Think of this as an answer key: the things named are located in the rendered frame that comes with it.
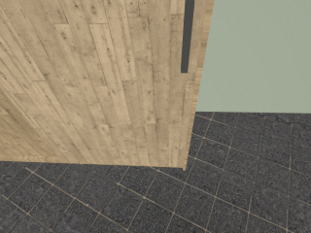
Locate handle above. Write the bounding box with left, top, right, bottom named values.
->
left=181, top=0, right=195, bottom=73

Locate wardrobe door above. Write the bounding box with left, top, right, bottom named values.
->
left=0, top=0, right=206, bottom=167
left=0, top=89, right=59, bottom=157

